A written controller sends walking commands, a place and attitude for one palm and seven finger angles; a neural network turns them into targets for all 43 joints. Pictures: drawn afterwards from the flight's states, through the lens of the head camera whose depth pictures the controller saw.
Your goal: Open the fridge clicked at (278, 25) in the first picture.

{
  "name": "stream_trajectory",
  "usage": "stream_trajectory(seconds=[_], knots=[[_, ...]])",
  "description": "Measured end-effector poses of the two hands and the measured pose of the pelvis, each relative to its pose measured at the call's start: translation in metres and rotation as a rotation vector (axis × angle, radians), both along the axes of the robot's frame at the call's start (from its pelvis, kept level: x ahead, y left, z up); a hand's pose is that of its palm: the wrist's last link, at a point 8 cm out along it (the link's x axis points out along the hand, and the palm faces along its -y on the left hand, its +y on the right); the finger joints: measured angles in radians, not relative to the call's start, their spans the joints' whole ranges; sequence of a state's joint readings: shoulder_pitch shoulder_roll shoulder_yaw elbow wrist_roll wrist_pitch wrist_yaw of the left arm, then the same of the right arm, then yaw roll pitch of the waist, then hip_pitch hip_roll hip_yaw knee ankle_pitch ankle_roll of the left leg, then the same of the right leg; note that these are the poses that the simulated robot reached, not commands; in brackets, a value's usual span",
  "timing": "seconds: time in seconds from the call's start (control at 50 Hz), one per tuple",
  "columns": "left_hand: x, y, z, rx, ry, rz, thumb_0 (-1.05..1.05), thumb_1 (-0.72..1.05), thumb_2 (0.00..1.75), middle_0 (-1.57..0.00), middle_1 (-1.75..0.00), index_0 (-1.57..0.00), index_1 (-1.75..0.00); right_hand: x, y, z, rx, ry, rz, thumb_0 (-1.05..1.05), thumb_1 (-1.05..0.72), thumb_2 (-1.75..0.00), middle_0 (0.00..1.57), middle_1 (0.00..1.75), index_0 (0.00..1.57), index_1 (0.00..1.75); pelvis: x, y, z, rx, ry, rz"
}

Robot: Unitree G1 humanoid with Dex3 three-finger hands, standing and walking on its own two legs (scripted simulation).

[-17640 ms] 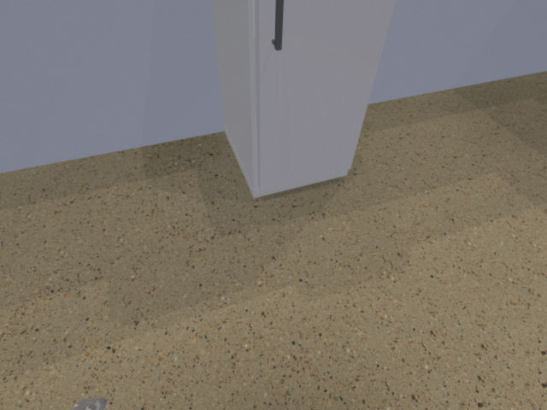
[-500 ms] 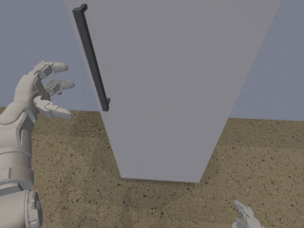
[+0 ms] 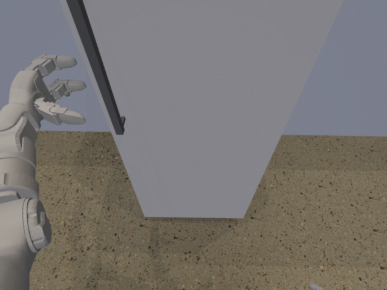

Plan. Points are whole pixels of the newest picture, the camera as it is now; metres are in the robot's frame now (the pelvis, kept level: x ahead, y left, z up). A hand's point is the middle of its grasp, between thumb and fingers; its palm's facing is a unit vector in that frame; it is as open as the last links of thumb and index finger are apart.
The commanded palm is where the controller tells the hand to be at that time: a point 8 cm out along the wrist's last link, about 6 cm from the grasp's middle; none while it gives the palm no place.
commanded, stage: move the hooked fingers beside the handle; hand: left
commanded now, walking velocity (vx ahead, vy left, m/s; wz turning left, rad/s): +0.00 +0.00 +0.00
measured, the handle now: (104, 75) +0.51 +0.20 +0.18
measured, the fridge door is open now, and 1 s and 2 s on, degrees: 0 0 0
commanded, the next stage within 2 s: feel for the door with the fingertips in 0.78 s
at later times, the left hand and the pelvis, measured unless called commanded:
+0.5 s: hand (62, 93) +0.45 +0.27 +0.17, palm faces -0.01 -1.00 +0.01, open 14.0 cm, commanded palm +0.42 +0.32 +0.17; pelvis +0.01 +0.01 +0.00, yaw -1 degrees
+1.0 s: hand (63, 96) +0.44 +0.26 +0.17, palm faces +0.00 -1.00 -0.01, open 14.0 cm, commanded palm +0.42 +0.30 +0.17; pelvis +0.01 +0.01 +0.00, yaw +0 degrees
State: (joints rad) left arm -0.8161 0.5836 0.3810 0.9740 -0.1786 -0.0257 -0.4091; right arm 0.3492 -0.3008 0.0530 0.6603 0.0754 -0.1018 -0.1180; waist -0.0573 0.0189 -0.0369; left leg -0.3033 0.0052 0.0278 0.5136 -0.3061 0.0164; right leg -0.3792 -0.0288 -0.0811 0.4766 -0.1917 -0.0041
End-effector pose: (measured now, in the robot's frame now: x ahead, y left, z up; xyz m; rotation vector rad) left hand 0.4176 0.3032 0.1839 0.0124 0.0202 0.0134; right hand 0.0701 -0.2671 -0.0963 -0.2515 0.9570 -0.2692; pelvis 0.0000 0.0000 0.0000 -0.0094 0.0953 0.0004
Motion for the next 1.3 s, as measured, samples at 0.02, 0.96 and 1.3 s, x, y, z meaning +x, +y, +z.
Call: stream_trajectory(seconds=[0.02, 0.96, 1.3], knots=[[0.003, 0.0, 0.0, -0.005, 0.001, -0.001, -0.01, -0.5, 0.3, -0.3, -1.2, -0.3, -1.2, -0.004, -0.001, -0.001, -0.002, 0.011, -0.005, 0.02, -0.9, -0.9, 0.2, 0.3, 0.2, 0.3, 0.0, 0.0, 0.0, 0.0, 0.005, -0.001], [0.003, 0.016, -0.01, -0.011, -0.003, -0.007, -0.01, -0.5, 0.3, -0.3, -1.2, -0.3, -1.2, 0.038, 0.023, 0.004, 0.028, -0.032, 0.043, 0.01, -0.9, -0.9, 0.21, 0.3, 0.2, 0.3, 0.013, 0.011, -0.002, -0.014, 0.022, 0.002], [0.009, -0.027, -0.013, -0.02, -0.015, -0.025, -0.01, -0.5, 0.3, -0.3, -1.2, -0.3, -1.2, 0.012, 0.015, 0.0, 0.037, -0.007, -0.012, 0.01, -0.91, -0.9, 0.2, 0.29, 0.2, 0.3, 0.009, 0.007, -0.001, -0.007, 0.004, -0.016]])
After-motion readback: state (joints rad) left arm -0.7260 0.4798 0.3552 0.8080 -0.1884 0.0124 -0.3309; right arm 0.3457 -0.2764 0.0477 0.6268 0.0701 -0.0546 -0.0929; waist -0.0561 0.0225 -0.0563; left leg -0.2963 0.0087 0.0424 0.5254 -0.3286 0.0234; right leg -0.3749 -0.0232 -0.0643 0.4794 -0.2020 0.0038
